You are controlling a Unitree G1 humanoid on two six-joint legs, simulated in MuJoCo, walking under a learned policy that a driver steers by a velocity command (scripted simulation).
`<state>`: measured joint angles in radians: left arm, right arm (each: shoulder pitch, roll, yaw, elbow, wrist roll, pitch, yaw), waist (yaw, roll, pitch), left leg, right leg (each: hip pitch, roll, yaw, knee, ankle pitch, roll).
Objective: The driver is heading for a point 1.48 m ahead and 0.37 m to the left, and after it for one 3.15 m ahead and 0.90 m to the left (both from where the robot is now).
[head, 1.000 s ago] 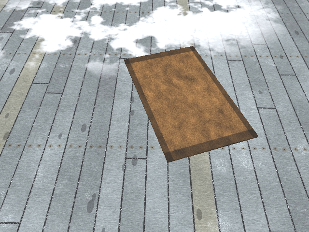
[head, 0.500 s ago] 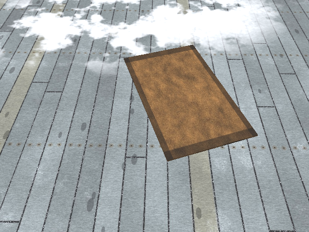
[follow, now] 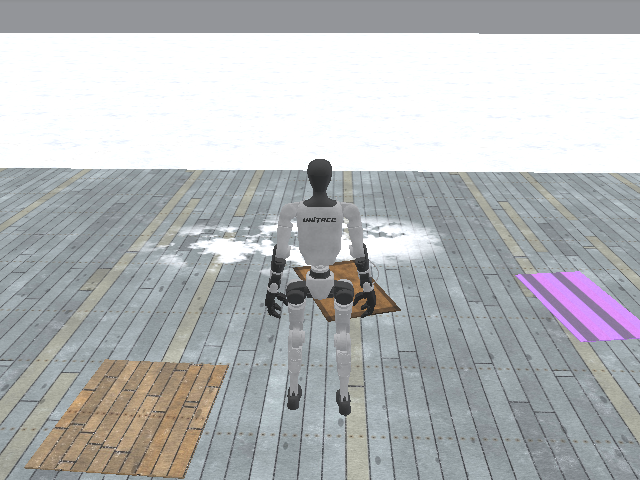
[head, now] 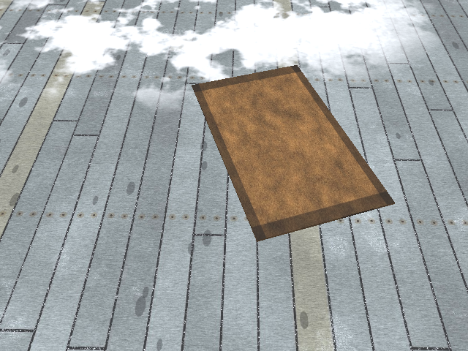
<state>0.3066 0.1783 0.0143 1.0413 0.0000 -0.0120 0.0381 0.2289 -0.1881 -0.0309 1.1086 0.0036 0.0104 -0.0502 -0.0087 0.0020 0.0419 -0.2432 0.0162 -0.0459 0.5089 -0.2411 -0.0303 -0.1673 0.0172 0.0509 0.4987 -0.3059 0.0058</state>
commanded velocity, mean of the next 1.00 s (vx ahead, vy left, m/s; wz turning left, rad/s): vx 0.73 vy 0.00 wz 0.06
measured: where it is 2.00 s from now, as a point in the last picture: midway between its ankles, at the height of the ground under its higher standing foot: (179, 133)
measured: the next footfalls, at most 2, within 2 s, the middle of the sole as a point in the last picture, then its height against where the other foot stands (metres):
right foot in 0.74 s outside the picture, level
left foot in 1.22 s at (224, 227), level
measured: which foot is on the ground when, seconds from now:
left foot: down 0.00-0.72, up 0.74-1.00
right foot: down 0.00-0.28, up 0.30-0.72, down 0.74-1.00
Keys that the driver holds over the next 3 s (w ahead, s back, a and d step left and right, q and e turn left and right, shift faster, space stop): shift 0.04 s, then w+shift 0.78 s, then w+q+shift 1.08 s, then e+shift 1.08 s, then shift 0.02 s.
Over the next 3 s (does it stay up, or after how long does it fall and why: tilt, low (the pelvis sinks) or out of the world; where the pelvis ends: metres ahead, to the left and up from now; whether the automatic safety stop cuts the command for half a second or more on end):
stays up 1.62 0.47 -0.01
